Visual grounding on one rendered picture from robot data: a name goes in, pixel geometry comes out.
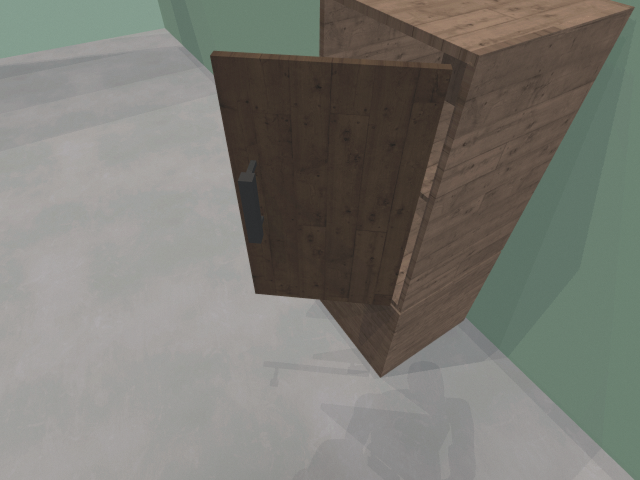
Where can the handle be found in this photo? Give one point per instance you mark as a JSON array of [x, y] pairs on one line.
[[250, 203]]

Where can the cupboard door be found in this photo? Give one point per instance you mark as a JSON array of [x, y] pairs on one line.
[[342, 146]]

